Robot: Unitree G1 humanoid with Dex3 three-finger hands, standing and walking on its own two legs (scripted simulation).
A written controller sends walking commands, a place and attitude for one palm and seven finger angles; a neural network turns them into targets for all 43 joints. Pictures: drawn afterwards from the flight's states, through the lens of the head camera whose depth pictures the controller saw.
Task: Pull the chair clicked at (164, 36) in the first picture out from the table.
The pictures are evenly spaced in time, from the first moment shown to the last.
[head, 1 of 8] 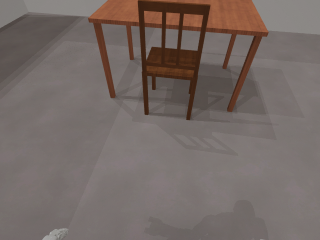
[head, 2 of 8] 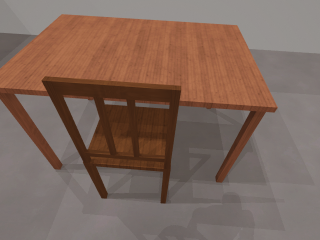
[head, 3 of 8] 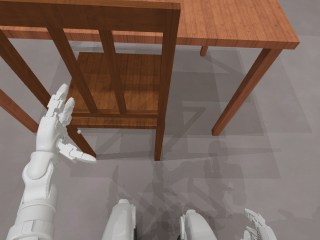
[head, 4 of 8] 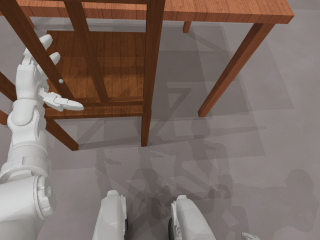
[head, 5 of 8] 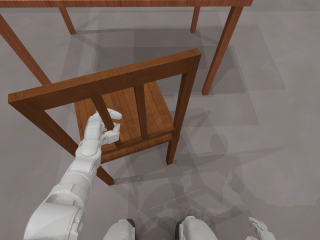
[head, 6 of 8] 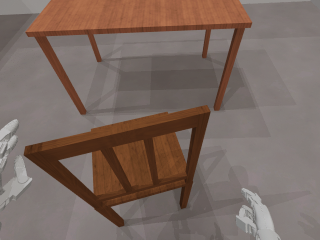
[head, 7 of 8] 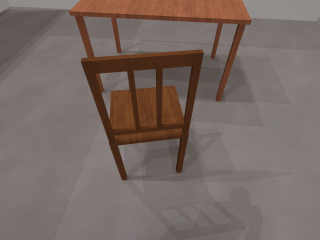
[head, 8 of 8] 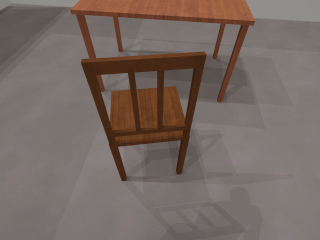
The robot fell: no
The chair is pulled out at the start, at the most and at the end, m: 0.00 0.64 0.63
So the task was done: yes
